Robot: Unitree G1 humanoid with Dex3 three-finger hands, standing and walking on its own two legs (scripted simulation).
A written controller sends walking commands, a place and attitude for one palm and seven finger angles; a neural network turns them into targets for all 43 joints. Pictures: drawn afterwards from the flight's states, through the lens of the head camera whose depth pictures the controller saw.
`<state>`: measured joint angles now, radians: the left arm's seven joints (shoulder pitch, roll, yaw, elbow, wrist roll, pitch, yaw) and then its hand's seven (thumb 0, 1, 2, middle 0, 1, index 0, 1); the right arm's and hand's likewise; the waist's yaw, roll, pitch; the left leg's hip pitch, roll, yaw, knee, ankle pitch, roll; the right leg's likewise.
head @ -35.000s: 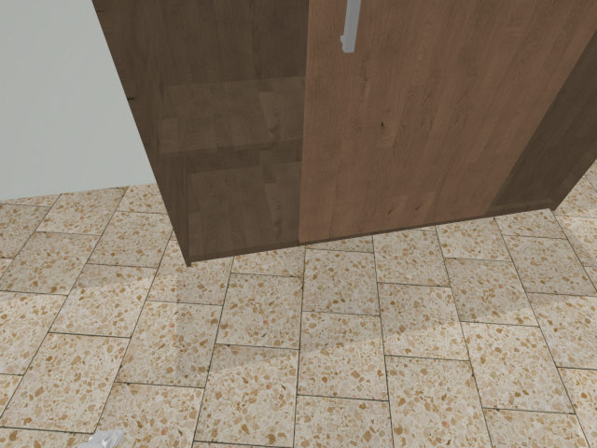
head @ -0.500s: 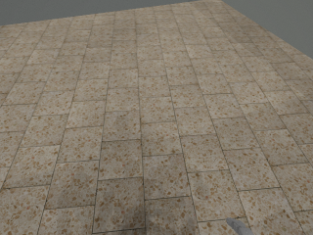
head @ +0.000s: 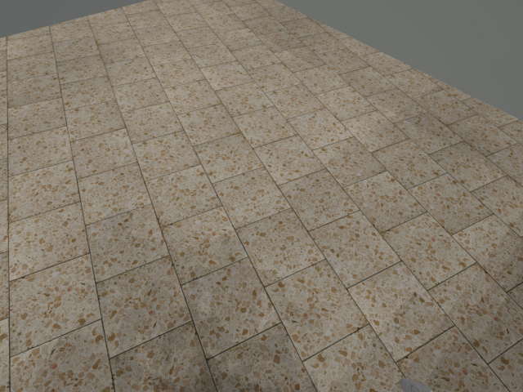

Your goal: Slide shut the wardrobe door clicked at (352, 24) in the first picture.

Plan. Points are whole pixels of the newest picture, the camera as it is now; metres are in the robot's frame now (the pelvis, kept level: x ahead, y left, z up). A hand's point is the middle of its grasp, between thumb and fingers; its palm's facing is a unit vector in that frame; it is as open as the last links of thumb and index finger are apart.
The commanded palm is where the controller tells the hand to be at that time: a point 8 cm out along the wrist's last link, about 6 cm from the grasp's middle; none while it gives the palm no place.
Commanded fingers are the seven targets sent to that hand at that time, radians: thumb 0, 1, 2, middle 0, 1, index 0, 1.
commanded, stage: turn to face it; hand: right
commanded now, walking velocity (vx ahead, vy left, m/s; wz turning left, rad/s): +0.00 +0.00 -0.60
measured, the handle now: out of the picture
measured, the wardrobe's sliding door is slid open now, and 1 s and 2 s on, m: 0.35 0.35 0.35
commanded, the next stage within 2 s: none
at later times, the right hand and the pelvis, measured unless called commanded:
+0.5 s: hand out of the picture +0.01 -0.23 -0.16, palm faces +0.36 +0.89 -0.26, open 7.4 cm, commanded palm none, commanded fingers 0.00 -0.90 -0.90 0.20 0.30 0.20 0.30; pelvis +0.00 +0.01 +0.01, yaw -19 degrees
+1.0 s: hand out of the picture -0.04 -0.17 -0.18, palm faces +0.61 +0.77 -0.20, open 7.4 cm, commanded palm none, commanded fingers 0.00 -0.90 -0.90 0.20 0.30 0.20 0.30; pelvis +0.01 +0.03 -0.01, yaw -38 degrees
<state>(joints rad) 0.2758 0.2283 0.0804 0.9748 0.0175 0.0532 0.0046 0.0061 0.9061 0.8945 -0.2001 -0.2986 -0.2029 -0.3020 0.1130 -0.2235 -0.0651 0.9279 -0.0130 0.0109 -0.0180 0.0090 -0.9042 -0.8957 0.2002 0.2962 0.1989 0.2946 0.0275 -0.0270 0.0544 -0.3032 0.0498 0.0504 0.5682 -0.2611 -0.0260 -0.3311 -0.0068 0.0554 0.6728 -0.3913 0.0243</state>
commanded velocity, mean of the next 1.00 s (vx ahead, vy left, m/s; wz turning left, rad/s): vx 0.00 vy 0.00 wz -0.60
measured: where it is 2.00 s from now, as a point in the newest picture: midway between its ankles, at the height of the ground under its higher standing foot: outside the picture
